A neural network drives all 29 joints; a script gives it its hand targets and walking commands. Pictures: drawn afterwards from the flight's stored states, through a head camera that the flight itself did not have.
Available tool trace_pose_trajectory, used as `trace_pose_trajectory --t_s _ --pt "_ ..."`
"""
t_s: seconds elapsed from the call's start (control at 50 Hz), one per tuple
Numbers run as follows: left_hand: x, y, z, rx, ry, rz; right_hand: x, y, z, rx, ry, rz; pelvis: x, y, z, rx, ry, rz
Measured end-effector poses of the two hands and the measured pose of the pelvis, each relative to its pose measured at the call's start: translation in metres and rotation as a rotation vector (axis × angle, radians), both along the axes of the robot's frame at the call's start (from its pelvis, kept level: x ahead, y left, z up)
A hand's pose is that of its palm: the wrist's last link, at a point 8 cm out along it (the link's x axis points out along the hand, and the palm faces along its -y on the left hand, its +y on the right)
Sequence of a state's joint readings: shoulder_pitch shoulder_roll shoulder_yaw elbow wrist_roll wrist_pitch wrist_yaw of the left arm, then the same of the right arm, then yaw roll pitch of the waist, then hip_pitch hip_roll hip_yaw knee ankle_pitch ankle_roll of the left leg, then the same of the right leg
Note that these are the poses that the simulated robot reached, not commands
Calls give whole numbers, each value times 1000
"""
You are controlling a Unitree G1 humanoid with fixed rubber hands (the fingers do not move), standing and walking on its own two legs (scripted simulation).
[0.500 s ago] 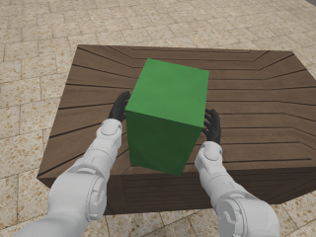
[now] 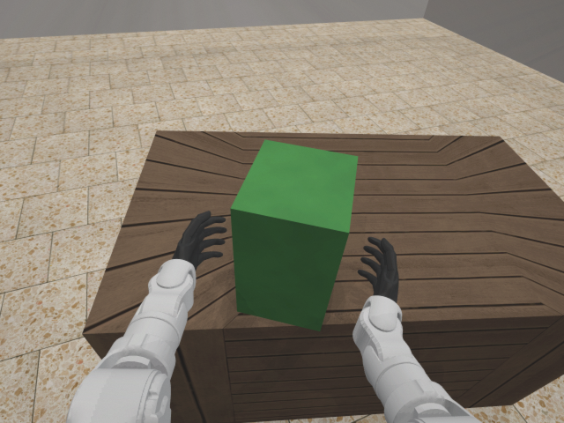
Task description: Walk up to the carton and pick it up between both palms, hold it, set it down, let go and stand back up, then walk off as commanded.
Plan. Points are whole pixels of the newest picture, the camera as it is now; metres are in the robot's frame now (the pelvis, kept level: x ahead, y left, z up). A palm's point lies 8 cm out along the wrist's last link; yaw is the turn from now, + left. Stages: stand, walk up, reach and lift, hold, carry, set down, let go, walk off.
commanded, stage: set down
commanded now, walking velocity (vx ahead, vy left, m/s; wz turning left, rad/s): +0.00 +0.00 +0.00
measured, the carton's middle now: (293, 239) +0.45 -0.04 +0.01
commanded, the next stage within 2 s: none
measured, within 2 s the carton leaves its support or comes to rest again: neither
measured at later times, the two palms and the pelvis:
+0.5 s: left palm (155, 300) +0.31 +0.18 +0.03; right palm (407, 323) +0.26 -0.18 +0.04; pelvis +0.01 -0.01 +0.00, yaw +1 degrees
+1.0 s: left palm (133, 342) +0.27 +0.21 +0.00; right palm (415, 359) +0.22 -0.18 +0.01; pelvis +0.05 -0.01 +0.01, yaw +1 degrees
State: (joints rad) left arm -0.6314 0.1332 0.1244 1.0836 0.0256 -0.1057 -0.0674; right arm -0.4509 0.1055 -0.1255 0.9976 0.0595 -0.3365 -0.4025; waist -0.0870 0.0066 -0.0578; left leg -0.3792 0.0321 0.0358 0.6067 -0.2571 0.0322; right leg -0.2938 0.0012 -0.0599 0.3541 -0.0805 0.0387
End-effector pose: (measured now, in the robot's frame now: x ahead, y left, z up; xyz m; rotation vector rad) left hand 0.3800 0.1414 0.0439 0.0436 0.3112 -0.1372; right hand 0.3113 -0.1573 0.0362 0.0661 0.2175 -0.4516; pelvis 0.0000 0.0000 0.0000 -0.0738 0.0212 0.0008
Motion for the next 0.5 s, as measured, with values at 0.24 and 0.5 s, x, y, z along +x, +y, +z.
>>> trace_pose_trajectory --t_s 0.24,0.5 --pt "-43 23 -16 -20 1 44 -42 -15 -8 26 -26 -60 -2 -5 1 6 -103 8" --pt "-66 40 -11 -10 -18 63 -54 -20 0 33 -31 -51 10 -12 4 15 -142 10"
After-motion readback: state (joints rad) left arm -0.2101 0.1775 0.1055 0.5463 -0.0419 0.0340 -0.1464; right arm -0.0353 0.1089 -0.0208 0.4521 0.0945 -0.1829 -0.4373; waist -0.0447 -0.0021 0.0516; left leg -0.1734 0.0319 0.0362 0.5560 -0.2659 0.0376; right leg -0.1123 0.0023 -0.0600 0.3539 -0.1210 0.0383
